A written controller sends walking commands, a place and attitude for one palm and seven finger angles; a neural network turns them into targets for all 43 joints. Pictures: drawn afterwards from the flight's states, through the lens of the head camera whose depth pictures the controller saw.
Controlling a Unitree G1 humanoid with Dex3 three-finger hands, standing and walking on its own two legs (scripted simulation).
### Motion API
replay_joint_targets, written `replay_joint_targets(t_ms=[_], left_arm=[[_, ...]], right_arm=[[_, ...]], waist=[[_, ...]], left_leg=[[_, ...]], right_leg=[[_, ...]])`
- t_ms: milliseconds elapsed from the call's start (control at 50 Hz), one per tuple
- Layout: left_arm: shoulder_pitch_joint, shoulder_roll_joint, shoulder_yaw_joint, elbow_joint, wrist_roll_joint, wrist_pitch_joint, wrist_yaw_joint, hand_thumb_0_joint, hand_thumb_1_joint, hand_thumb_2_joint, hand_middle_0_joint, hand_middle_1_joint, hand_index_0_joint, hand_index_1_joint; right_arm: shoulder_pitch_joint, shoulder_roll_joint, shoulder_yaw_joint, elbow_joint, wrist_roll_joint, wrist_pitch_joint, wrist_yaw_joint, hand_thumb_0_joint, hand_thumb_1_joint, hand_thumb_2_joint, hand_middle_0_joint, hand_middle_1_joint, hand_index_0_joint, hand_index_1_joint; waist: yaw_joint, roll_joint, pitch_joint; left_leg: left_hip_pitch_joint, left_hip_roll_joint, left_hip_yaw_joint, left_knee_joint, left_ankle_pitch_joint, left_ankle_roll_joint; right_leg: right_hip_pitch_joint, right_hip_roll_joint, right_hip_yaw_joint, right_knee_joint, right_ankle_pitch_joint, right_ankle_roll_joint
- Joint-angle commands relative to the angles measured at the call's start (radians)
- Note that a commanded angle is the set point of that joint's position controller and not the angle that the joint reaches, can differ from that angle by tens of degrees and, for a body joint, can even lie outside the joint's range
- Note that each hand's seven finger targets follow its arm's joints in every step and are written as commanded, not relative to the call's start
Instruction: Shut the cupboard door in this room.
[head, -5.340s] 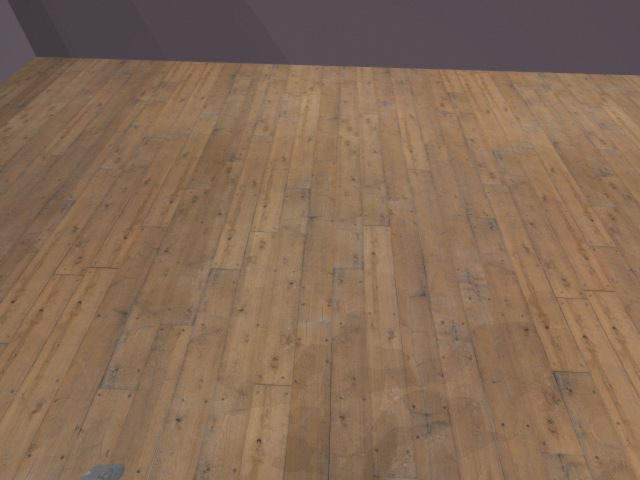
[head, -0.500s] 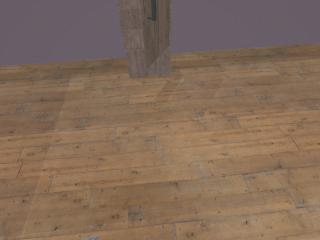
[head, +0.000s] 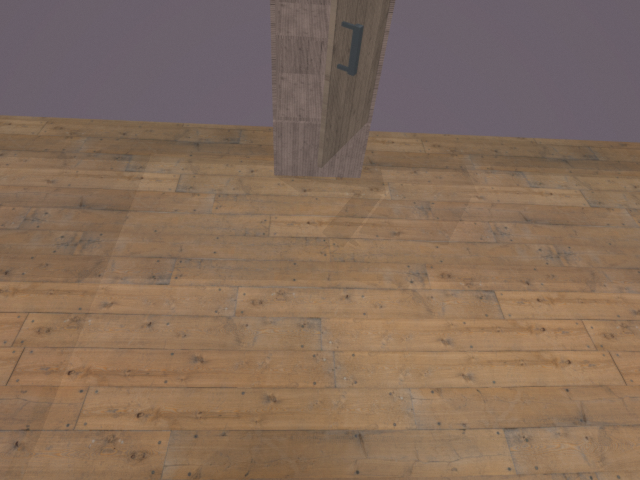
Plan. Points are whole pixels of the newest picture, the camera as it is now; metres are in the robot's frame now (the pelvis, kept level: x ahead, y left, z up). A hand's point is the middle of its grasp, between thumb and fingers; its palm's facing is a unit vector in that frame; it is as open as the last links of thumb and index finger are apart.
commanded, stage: stand and wait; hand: left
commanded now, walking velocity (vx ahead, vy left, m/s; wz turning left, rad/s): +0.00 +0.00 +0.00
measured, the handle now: (349, 48) +1.21 +0.03 -0.01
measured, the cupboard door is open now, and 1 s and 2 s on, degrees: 56 56 56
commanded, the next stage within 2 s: look at it before walking up in 0.74 s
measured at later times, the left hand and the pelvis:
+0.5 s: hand out of the picture +0.07 +0.14 -0.16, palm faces +0.05 -0.98 -0.21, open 7.3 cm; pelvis +0.07 -0.03 +0.01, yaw +1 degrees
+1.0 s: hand out of the picture +0.04 +0.09 -0.17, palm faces +0.09 -0.98 -0.15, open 7.4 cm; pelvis +0.08 -0.05 +0.01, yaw +1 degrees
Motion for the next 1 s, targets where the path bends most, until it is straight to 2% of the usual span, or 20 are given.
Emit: replay_joint_targets(t_ms=[0,80,120,140,160,180,200,220,240,260,280,300,380,520,580,800,900,980], left_arm=[[0.092,-0.008,-0.003,-0.026,0.008,0.009,0.004,0.000,0.900,0.900,-0.200,-0.300,-0.200,-0.300],[0.032,-0.010,-0.013,-0.050,0.011,0.014,0.007,0.000,0.900,0.900,-0.200,-0.300,-0.200,-0.300],[0.040,-0.003,-0.014,-0.043,0.012,0.012,0.010,0.000,0.900,0.900,-0.200,-0.300,-0.200,-0.300],[0.051,0.012,-0.014,-0.034,0.012,0.006,0.010,0.000,0.900,0.900,-0.200,-0.300,-0.200,-0.300],[0.064,0.034,-0.015,-0.025,0.013,-0.001,0.013,0.000,0.900,0.900,-0.200,-0.300,-0.200,-0.300],[0.049,0.064,-0.021,-0.026,0.012,-0.012,0.015,0.000,0.900,0.900,-0.200,-0.300,-0.200,-0.300],[0.011,0.092,-0.023,-0.034,0.007,-0.014,0.015,0.000,0.900,0.900,-0.200,-0.300,-0.200,-0.300],[-0.027,0.105,-0.019,-0.035,0.004,-0.020,0.011,0.000,0.900,0.900,-0.200,-0.300,-0.200,-0.300],[-0.031,0.094,-0.021,-0.033,0.001,-0.021,0.010,0.000,0.900,0.900,-0.200,-0.300,-0.200,-0.300],[-0.031,0.077,-0.026,-0.031,-0.002,-0.022,0.012,0.000,0.900,0.900,-0.200,-0.300,-0.200,-0.300],[-0.031,0.073,-0.029,-0.030,-0.004,-0.020,0.013,0.000,0.900,0.900,-0.200,-0.300,-0.200,-0.300],[-0.013,0.065,-0.030,-0.027,-0.006,-0.021,0.015,0.000,0.900,0.900,-0.200,-0.300,-0.200,-0.300],[0.018,0.060,-0.031,-0.012,-0.010,-0.021,0.021,0.000,0.900,0.900,-0.200,-0.300,-0.200,-0.300],[0.049,0.037,-0.032,0.006,-0.009,-0.021,0.028,0.000,0.900,0.900,-0.200,-0.300,-0.200,-0.300],[0.060,0.027,-0.032,0.013,-0.008,-0.020,0.029,0.000,0.900,0.900,-0.200,-0.300,-0.200,-0.300],[0.092,0.003,-0.034,0.026,-0.004,-0.021,0.031,0.000,0.900,0.900,-0.200,-0.300,-0.200,-0.300],[0.096,0.002,-0.035,0.027,-0.003,-0.022,0.030,0.000,0.900,0.900,-0.200,-0.300,-0.200,-0.300],[0.094,0.006,-0.034,0.023,-0.004,-0.023,0.029,0.000,0.900,0.900,-0.200,-0.300,-0.200,-0.300]], right_arm=[[0.104,-0.115,-0.014,0.011,-0.009,0.012,-0.006,0.000,-0.900,-0.900,0.200,0.300,0.200,0.300],[0.100,-0.126,-0.016,0.024,-0.014,0.026,-0.007,0.000,-0.900,-0.900,0.200,0.300,0.200,0.300],[0.098,-0.125,-0.017,0.037,-0.012,0.035,-0.008,0.000,-0.900,-0.900,0.200,0.300,0.200,0.300],[0.100,-0.118,-0.015,0.047,-0.010,0.038,-0.008,0.000,-0.900,-0.900,0.200,0.300,0.200,0.300],[0.106,-0.097,-0.009,0.050,-0.005,0.036,-0.006,0.000,-0.900,-0.900,0.200,0.300,0.200,0.300],[0.124,-0.071,-0.002,0.056,0.001,0.038,-0.002,0.000,-0.900,-0.900,0.200,0.300,0.200,0.300],[0.150,-0.058,0.004,0.064,0.001,0.041,0.005,0.000,-0.900,-0.900,0.200,0.300,0.200,0.300],[0.166,-0.058,0.007,0.081,-0.006,0.050,0.005,0.000,-0.900,-0.900,0.200,0.300,0.200,0.300],[0.181,-0.066,0.007,0.095,-0.008,0.054,0.004,0.000,-0.900,-0.900,0.200,0.300,0.200,0.300],[0.199,-0.066,0.011,0.108,-0.009,0.051,0.003,0.000,-0.900,-0.900,0.200,0.300,0.200,0.300],[0.214,-0.064,0.015,0.121,-0.007,0.045,0.002,0.000,-0.900,-0.900,0.200,0.300,0.200,0.300],[0.214,-0.064,0.017,0.129,-0.006,0.040,0.001,0.000,-0.900,-0.900,0.200,0.300,0.200,0.300],[0.234,-0.059,0.022,0.148,-0.003,0.038,-0.004,0.000,-0.900,-0.900,0.200,0.300,0.200,0.300],[0.267,-0.038,0.021,0.170,-0.001,0.039,-0.013,0.000,-0.900,-0.900,0.200,0.300,0.200,0.300],[0.268,-0.029,0.021,0.174,0.000,0.043,-0.016,0.000,-0.900,-0.900,0.200,0.300,0.200,0.300],[0.257,-0.022,0.018,0.162,0.000,0.048,-0.019,0.000,-0.900,-0.900,0.200,0.300,0.200,0.300],[0.249,-0.026,0.017,0.157,-0.001,0.051,-0.018,0.000,-0.900,-0.900,0.200,0.300,0.200,0.300],[0.252,-0.030,0.018,0.152,-0.001,0.050,-0.018,0.000,-0.900,-0.900,0.200,0.300,0.200,0.300]], waist=[[-0.014,0.121,-0.092],[-0.025,0.143,-0.059],[-0.012,0.130,-0.039],[0.000,0.102,-0.028],[0.006,0.053,-0.025],[-0.016,-0.004,-0.023],[-0.041,-0.018,-0.004],[-0.052,-0.120,0.025],[-0.054,-0.158,0.039],[-0.057,-0.116,0.034],[-0.052,-0.056,0.022],[-0.043,-0.023,0.003],[-0.036,0.012,-0.027],[-0.039,0.016,-0.029],[-0.040,0.018,0.002],[-0.044,0.028,0.039],[-0.043,0.010,0.048],[-0.042,0.021,0.039]], left_leg=[[0.054,0.233,-0.185,-0.270,0.363,0.066],[0.047,0.226,-0.206,-0.271,0.215,0.076],[0.026,0.211,-0.204,-0.241,0.125,0.059],[0.007,0.186,-0.198,-0.207,0.107,0.033],[-0.003,0.143,-0.169,-0.164,0.070,-0.008],[0.007,0.092,-0.147,-0.144,0.013,-0.049],[0.022,0.060,-0.138,-0.166,-0.046,-0.067],[0.051,0.043,-0.126,-0.167,-0.041,-0.079],[0.093,0.048,-0.125,-0.160,-0.016,-0.077],[0.124,0.061,-0.131,-0.179,0.030,-0.070],[0.127,0.072,-0.140,-0.201,0.066,-0.066],[0.132,0.080,-0.144,-0.210,0.100,-0.061],[0.135,0.086,-0.135,-0.218,0.122,-0.063],[0.159,0.091,-0.129,-0.212,0.164,-0.062],[0.154,0.090,-0.126,-0.211,0.143,-0.063],[0.155,0.086,-0.125,-0.208,0.091,-0.062],[0.154,0.084,-0.127,-0.207,0.071,-0.062],[0.150,0.083,-0.128,-0.206,0.073,-0.062]], right_leg=[[0.029,-0.015,0.029,-0.115,0.071,0.013],[0.076,0.000,0.017,-0.314,0.080,0.011],[0.141,0.011,0.004,-0.450,0.155,0.011],[0.188,0.012,0.007,-0.556,0.224,0.010],[0.225,-0.009,0.041,-0.654,0.302,0.004],[0.210,-0.066,0.120,-0.710,0.334,-0.021],[0.168,-0.105,0.149,-0.718,0.314,-0.049],[0.107,-0.099,0.159,-0.725,0.281,-0.067],[0.068,-0.089,0.147,-0.740,0.258,-0.071],[0.062,-0.076,0.132,-0.733,0.274,-0.068],[0.097,-0.057,0.109,-0.718,0.299,-0.060],[0.130,-0.045,0.099,-0.705,0.346,-0.054],[0.195,-0.040,0.089,-0.701,0.409,-0.056],[0.213,-0.037,0.080,-0.700,0.468,-0.060],[0.197,-0.034,0.081,-0.707,0.452,-0.061],[0.161,-0.028,0.091,-0.728,0.392,-0.064],[0.147,-0.028,0.094,-0.738,0.361,-0.064],[0.159,-0.027,0.098,-0.740,0.362,-0.067]])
